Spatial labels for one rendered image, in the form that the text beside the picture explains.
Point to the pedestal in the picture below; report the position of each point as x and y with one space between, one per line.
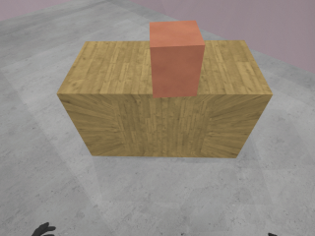
108 94

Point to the carton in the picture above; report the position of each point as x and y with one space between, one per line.
177 51

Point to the robot left hand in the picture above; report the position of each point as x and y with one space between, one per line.
43 228

